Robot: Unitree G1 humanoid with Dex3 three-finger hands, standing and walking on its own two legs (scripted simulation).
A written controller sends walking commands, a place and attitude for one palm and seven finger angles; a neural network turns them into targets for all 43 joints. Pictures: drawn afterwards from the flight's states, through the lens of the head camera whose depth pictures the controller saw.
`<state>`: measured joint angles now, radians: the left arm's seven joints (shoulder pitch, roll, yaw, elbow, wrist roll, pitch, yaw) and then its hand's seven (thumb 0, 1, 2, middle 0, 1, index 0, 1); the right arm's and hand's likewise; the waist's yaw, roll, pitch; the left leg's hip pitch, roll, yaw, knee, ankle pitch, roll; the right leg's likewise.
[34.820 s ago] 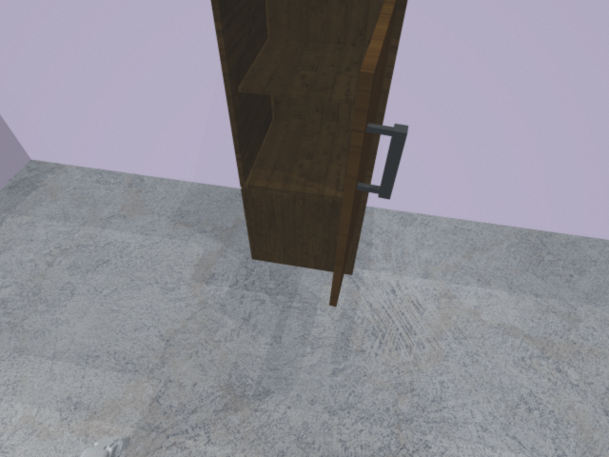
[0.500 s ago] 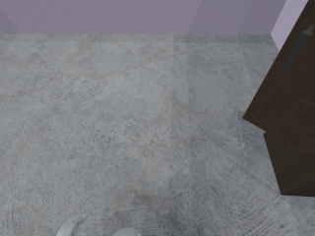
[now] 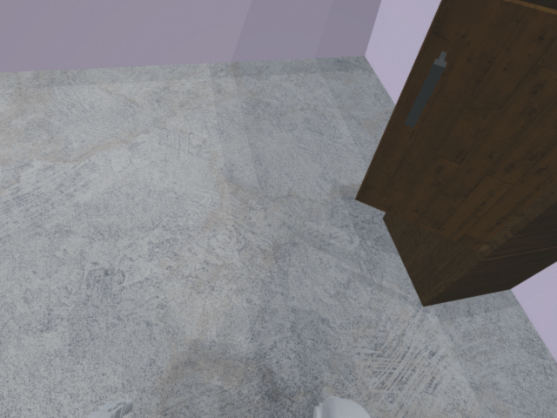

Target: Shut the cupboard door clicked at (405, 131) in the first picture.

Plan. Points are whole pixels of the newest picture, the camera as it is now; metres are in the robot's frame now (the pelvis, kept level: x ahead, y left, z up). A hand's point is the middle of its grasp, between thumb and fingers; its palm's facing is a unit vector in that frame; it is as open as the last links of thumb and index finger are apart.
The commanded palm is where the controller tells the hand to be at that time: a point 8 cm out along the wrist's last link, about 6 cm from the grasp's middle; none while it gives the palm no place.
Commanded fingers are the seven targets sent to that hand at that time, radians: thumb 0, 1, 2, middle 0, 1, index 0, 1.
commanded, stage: turn to face it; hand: left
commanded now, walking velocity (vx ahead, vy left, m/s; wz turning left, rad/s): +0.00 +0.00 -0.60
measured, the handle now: (426, 90) +0.70 -0.24 +0.08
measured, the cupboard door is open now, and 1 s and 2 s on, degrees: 52 52 52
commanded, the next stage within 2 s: take the last steps up to it in 0.62 s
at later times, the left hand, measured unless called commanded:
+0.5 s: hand (194, 411) +0.14 +0.14 -0.17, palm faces -0.25 -0.95 -0.21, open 7.3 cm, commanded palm none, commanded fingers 0.00 0.90 0.90 -0.20 -0.30 -0.20 -0.30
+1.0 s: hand (219, 376) +0.19 +0.11 -0.17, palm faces -0.43 -0.88 -0.23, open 7.3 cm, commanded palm none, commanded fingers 0.00 0.90 0.90 -0.20 -0.30 -0.20 -0.30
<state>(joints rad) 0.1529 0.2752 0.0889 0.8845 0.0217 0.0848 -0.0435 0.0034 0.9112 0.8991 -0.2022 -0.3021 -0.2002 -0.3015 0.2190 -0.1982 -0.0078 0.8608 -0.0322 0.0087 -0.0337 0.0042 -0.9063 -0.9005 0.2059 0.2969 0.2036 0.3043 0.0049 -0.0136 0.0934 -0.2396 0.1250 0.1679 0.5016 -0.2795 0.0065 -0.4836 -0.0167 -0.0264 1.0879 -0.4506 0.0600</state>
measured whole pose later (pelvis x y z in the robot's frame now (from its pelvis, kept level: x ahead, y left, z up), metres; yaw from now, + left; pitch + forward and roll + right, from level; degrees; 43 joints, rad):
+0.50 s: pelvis +0.01 -0.03 -0.01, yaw -15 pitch +2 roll +0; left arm 0.18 0.19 0.04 0.91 0.03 0.04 -0.01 0.00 0.91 0.90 -0.21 -0.30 -0.21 -0.30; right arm 0.19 -0.24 -0.04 0.91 -0.01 0.05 -0.02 0.01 -0.91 -0.90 0.20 0.30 0.20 0.30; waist -0.01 0.01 0.06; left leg -0.43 0.07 0.03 0.85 -0.40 -0.07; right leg -0.28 0.02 0.04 0.50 -0.25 -0.01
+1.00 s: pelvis +0.04 -0.04 -0.01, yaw -25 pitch +1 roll -1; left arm 0.19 0.21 0.06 0.97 0.03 0.03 -0.05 0.00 0.91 0.90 -0.20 -0.30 -0.20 -0.30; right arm 0.33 -0.23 -0.04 1.02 -0.03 0.02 -0.02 0.00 -0.91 -0.90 0.21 0.30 0.20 0.30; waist -0.04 0.05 0.02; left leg -0.26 0.14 0.14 0.67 -0.45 -0.03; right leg -0.22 0.01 -0.07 0.52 -0.31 -0.03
